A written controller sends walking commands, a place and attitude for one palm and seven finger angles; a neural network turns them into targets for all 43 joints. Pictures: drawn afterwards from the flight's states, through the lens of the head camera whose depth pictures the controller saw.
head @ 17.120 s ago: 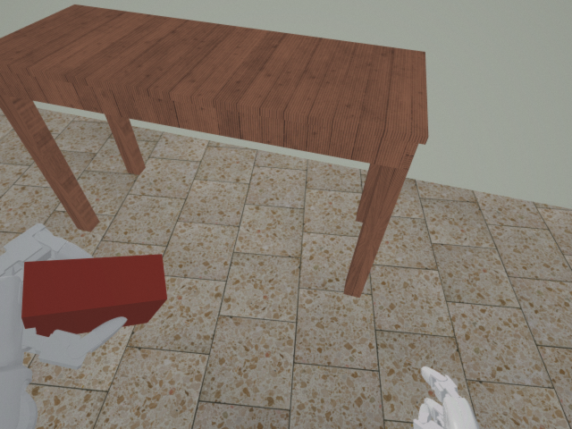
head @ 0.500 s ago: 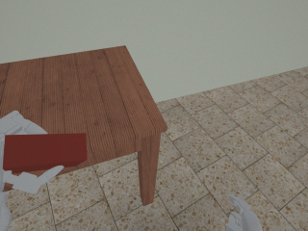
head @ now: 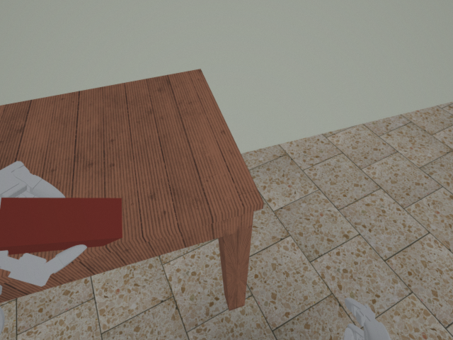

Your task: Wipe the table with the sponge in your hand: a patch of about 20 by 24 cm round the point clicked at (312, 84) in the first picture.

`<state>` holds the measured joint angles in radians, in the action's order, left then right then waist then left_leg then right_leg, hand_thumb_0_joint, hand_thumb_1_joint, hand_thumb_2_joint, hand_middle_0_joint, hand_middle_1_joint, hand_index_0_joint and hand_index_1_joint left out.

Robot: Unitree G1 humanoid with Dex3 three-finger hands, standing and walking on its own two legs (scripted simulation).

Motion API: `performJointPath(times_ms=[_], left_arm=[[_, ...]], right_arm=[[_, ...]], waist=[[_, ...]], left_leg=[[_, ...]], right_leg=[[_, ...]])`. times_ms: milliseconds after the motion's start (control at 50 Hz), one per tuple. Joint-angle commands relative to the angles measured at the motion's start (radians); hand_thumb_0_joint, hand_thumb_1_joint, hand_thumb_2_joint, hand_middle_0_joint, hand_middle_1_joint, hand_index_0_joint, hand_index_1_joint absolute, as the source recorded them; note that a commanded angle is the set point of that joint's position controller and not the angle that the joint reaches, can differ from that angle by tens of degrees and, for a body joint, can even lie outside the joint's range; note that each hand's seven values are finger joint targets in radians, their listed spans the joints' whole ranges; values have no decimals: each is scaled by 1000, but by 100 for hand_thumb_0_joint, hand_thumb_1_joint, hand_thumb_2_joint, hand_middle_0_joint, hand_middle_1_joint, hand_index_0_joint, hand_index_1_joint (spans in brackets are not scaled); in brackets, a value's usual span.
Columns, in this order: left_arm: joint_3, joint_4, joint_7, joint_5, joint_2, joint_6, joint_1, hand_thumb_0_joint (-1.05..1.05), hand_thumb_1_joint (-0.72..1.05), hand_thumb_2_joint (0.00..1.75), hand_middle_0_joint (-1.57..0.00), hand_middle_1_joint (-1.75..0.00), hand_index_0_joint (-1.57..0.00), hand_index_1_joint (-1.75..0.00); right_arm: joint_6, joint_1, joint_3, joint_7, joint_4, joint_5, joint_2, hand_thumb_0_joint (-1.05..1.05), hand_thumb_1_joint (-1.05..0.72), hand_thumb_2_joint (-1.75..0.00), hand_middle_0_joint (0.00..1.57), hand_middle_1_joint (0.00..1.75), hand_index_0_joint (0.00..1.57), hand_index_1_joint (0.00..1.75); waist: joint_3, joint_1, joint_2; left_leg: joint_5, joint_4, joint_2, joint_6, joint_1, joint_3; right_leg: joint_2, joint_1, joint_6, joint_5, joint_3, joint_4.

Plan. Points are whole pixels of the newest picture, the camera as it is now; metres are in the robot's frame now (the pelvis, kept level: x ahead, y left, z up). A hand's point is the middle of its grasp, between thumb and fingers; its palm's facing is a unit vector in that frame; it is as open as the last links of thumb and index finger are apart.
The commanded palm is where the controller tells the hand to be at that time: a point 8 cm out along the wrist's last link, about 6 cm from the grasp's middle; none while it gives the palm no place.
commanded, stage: shuffle to correct the standing spot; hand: left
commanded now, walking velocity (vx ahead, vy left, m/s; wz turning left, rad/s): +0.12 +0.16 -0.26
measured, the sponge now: (79, 225) +0.23 +0.21 +0.16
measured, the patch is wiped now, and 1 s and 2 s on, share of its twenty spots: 0.00 0.00 0.00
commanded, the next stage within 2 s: come to a stop and stand still in 0.18 s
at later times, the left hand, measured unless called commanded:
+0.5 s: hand (31, 175) +0.29 +0.30 +0.18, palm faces +0.34 -0.86 -0.39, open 9.4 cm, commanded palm +0.24 +0.33 +0.20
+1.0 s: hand (6, 169) +0.28 +0.31 +0.21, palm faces +0.37 -0.83 -0.41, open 9.4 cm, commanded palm +0.22 +0.32 +0.20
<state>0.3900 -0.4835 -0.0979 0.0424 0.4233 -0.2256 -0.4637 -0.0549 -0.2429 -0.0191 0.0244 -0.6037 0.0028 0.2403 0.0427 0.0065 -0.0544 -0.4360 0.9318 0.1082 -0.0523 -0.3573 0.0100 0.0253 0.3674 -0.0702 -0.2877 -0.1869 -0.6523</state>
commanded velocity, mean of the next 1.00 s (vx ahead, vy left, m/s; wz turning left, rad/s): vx -0.01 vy -0.01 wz -0.05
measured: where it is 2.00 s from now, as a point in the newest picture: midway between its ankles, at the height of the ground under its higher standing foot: outside the picture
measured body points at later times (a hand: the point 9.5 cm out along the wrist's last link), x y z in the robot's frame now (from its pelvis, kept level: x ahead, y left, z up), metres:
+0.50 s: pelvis +0.05 +0.06 +0.02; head +0.07 +0.08 +0.46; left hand +0.27 +0.34 +0.20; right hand +0.20 -0.16 -0.07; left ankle +0.06 +0.20 -0.72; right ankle +0.04 -0.08 -0.72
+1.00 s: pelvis +0.03 +0.06 +0.02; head +0.05 +0.07 +0.47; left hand +0.25 +0.35 +0.23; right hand +0.17 -0.21 -0.05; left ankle +0.06 +0.20 -0.72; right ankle +0.04 -0.08 -0.72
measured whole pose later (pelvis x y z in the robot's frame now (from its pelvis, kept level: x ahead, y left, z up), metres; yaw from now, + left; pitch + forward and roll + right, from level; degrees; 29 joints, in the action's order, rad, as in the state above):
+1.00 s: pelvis +0.03 +0.06 +0.02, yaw -6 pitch +0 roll -1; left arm 0.45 -0.40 -0.12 0.09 0.46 -0.27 -0.35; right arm -0.21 -0.25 0.00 0.01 -0.57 0.03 0.28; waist 0.05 0.04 0.01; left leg -0.25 0.54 -0.09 0.03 -0.29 0.05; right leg 0.04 0.28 0.02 -0.22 -0.05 -0.50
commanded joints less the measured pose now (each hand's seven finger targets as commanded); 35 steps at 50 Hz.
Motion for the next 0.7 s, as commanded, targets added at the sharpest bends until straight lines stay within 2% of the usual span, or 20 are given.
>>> performJointPath(times_ms=[0,20,40,60,80,120,140,200,220,260,280,300,360,380,440,460,500,540,620,680], left_arm=[[101,-229,-33,8,126,-67,87,0,10,130,-120,-160,-120,-160],[95,-242,-37,-2,123,-69,104,0,10,130,-120,-160,-120,-160],[84,-256,-42,-6,124,-67,120,0,10,130,-120,-160,-120,-160],[90,-326,-49,-4,157,-68,185,0,10,130,-120,-160,-120,-160],[92,-304,-52,-2,153,-62,162,0,10,130,-120,-160,-120,-160],[95,-298,-62,-1,156,-47,142,0,10,130,-120,-160,-120,-160],[104,-279,-66,-1,159,-39,129,0,10,130,-120,-160,-120,-160],[105,-253,-65,1,145,-30,125,0,10,130,-120,-160,-120,-160],[107,-246,-65,1,142,-31,130,0,10,130,-120,-160,-120,-160],[109,-181,-62,6,129,-25,94,0,10,130,-120,-160,-120,-160],[109,-137,-57,6,123,-16,48,0,10,130,-120,-160,-120,-160],[98,-147,-54,7,104,-9,64,0,10,130,-120,-160,-120,-160],[71,-199,-51,6,99,-9,116,0,10,130,-120,-160,-120,-160],[73,-230,-53,5,104,-8,117,0,10,130,-120,-160,-120,-160],[57,-304,-50,6,104,1,126,0,10,130,-120,-160,-120,-160],[56,-336,-52,8,113,1,130,0,10,130,-120,-160,-120,-160],[69,-357,-55,8,122,4,108,0,10,130,-120,-160,-120,-160],[93,-351,-59,10,133,5,78,0,10,130,-120,-160,-120,-160],[108,-325,-64,21,134,11,23,0,10,130,-120,-160,-120,-160],[98,-270,-68,29,113,26,-33,0,10,130,-120,-160,-120,-160]], right_arm=[[-33,95,-48,-25,169,-6,121,0,-90,-90,20,30,20,30],[-26,110,-33,-23,155,-8,105,0,-90,-90,20,30,20,30],[-24,124,-26,-14,149,-6,95,0,-90,-90,20,30,20,30],[-26,140,-28,-4,144,-7,93,0,-90,-90,20,30,20,30],[-36,142,-24,9,148,-6,79,0,-90,-90,20,30,20,30],[-58,151,-15,25,147,-13,64,0,-90,-90,20,30,20,30],[-65,151,-15,31,149,-13,57,0,-90,-90,20,30,20,30],[-76,128,-24,44,157,2,69,0,-90,-90,20,30,20,30],[-76,123,-31,45,163,8,82,0,-90,-90,20,30,20,30],[-76,124,-49,42,182,27,106,0,-90,-90,20,30,20,30],[-72,111,-39,41,173,27,95,0,-90,-90,20,30,20,30],[-70,119,-32,38,180,31,88,0,-90,-90,20,30,20,30],[-87,137,-15,42,175,28,75,0,-90,-90,20,30,20,30],[-96,130,-18,42,175,24,78,0,-90,-90,20,30,20,30],[-112,122,-22,33,174,15,76,0,-90,-90,20,30,20,30],[-119,133,-19,31,169,13,73,0,-90,-90,20,30,20,30],[-125,122,-21,22,172,6,65,0,-90,-90,20,30,20,30],[-123,118,-21,15,172,6,60,0,-90,-90,20,30,20,30],[-107,117,-23,20,171,13,56,0,-90,-90,20,30,20,30],[-93,120,-18,32,167,13,53,0,-90,-90,20,30,20,30]], waist=[[-106,-2,134],[-106,-5,101],[-94,-5,93],[-112,-4,113],[-93,2,146],[-106,17,150],[-108,23,150],[-100,8,118],[-117,7,82],[-129,3,85],[-141,1,8],[-108,2,-30],[-96,1,7],[-129,1,6],[-189,2,-80],[-201,-1,-132],[-210,5,-168],[-219,11,-153],[-238,4,-65],[-225,2,-36]], left_leg=[[7,397,-184,47,-329,-182],[50,338,-197,51,-271,-140],[105,262,-191,53,-195,-88],[102,142,-192,51,-106,-57],[129,19,-183,48,-16,-7],[158,-195,-127,48,85,106],[169,-268,-104,47,128,134],[130,-428,-111,36,167,91],[170,-452,-140,23,149,49],[324,-452,-203,6,120,-27],[265,-468,-208,4,85,-26],[243,-509,-214,8,20,-42],[342,-542,-221,30,2,-44],[426,-537,-225,38,50,-41],[639,-514,-236,56,155,-24],[696,-517,-243,54,191,-24],[770,-517,-271,50,230,-28],[750,-492,-275,51,220,-9],[585,-477,-218,83,149,48],[421,-503,-201,82,126,62]], right_leg=[[424,-183,-162,21,650,316],[376,-114,-135,58,518,316],[329,-35,-110,85,424,335],[318,14,-97,73,387,328],[286,79,-83,25,337,339],[242,35,-66,-53,301,337],[225,23,-55,-100,305,334],[167,-30,-6,-127,288,235],[131,-77,14,-63,259,166],[75,-121,43,94,219,83],[54,-139,62,78,181,62],[24,-170,74,89,144,50],[0,-227,85,206,133,84],[-10,-228,86,246,130,85],[-25,-208,89,290,119,87],[-24,-195,90,262,115,74],[-31,-169,88,175,111,81],[-27,-210,82,225,111,159],[0,-308,77,471,136,192],[21,-306,74,434,156,220]])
